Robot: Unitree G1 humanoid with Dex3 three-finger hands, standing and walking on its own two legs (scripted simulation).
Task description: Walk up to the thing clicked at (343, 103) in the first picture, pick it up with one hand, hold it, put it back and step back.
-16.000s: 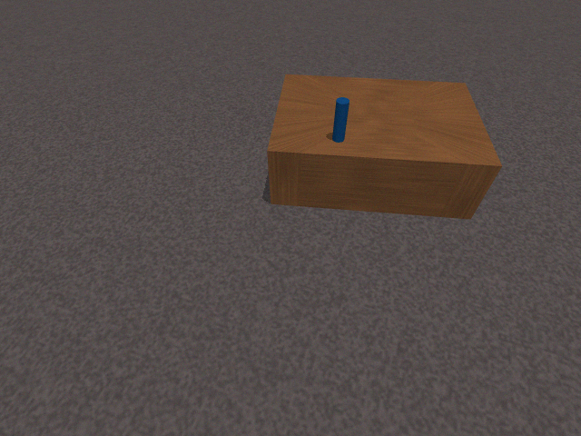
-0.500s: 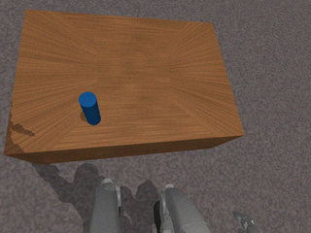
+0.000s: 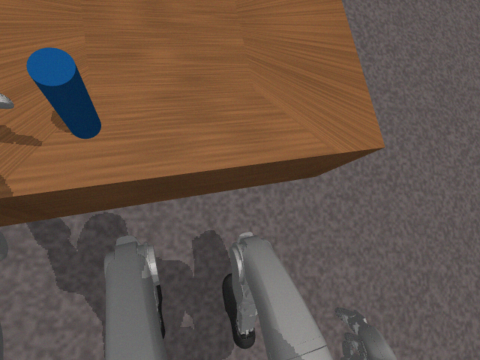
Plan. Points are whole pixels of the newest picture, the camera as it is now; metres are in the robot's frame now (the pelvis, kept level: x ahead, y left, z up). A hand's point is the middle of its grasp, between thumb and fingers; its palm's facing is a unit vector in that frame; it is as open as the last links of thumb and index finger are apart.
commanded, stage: approach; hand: left
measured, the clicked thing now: (71, 101) +0.51 +0.23 -0.09
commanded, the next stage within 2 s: close in in 0.02 s
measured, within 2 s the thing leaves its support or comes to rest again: neither
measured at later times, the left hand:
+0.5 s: hand (57, 89) +0.52 +0.25 -0.08, palm faces +0.13 -0.99 -0.01, open 17.3 cm
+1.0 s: hand (73, 96) +0.52 +0.22 -0.08, palm faces +0.14 -0.99 +0.01, open 17.7 cm
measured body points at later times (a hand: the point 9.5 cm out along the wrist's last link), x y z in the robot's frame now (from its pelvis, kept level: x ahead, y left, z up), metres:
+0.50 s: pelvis -0.02 -0.02 -0.10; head +0.20 +0.04 +0.28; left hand +0.51 +0.30 -0.08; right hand +0.04 -0.28 -0.21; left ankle +0.09 +0.11 -0.47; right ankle +0.05 -0.14 -0.47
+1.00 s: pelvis -0.02 -0.02 -0.09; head +0.20 +0.04 +0.29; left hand +0.50 +0.28 -0.08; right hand +0.06 -0.29 -0.21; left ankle +0.09 +0.11 -0.47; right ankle +0.05 -0.14 -0.47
